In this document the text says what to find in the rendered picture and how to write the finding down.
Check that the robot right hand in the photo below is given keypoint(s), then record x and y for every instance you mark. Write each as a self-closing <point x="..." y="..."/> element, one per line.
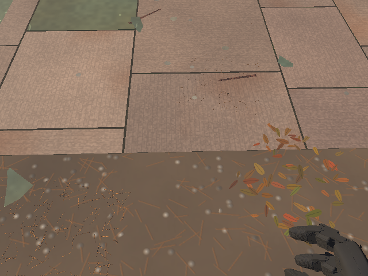
<point x="348" y="258"/>

